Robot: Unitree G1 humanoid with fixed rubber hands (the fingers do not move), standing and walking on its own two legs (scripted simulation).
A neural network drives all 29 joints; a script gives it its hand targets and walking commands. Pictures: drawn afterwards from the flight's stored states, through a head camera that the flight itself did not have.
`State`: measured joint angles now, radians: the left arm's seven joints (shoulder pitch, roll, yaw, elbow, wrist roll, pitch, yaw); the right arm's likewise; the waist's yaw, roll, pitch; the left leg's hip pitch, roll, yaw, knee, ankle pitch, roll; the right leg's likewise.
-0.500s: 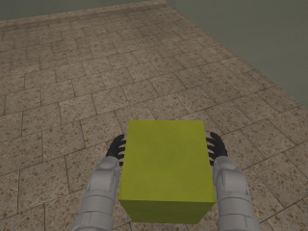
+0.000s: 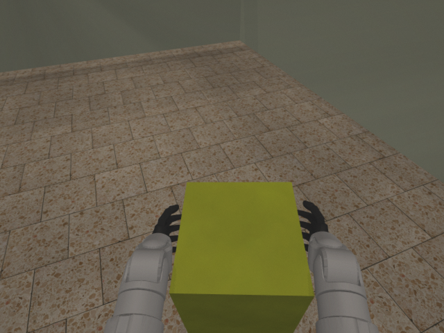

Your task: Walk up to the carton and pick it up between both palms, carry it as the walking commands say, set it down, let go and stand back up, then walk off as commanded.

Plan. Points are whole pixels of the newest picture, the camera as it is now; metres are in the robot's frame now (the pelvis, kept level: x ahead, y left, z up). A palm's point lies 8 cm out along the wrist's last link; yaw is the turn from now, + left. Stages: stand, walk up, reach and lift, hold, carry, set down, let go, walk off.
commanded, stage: reach and lift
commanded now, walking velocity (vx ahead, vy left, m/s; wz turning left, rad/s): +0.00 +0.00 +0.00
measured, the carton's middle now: (238, 265) +0.28 -0.04 -0.02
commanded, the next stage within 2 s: hold in 1.50 s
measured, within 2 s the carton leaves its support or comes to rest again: neither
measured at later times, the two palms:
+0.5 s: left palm (145, 248) +0.30 +0.14 +0.03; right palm (299, 229) +0.30 -0.15 +0.05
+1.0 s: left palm (147, 256) +0.28 +0.13 +0.03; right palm (302, 235) +0.29 -0.16 +0.04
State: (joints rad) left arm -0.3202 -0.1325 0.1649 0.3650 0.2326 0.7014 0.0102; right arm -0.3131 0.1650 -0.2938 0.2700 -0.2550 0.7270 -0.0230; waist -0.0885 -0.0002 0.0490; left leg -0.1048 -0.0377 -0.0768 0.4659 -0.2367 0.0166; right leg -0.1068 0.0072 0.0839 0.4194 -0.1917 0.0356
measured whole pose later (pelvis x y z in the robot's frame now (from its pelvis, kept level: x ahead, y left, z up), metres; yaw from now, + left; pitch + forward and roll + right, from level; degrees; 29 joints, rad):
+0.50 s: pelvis +0.00 +0.00 +0.00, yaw +0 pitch -7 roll +0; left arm -0.30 -0.12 0.19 0.30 0.23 0.73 0.00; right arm -0.36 0.18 -0.28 0.30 -0.26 0.73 -0.03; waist -0.02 -0.01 0.05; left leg -0.11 -0.04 -0.08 0.48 -0.25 0.01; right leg -0.12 0.01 0.08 0.45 -0.21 0.03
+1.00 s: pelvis +0.01 -0.02 +0.00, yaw +0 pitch -8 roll +0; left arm -0.19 -0.14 0.15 0.19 0.21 0.76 0.02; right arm -0.24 0.15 -0.18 0.22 -0.22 0.75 -0.04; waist 0.00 0.00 0.05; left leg -0.06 -0.02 -0.09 0.45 -0.24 0.00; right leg -0.08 0.02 0.08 0.44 -0.22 0.01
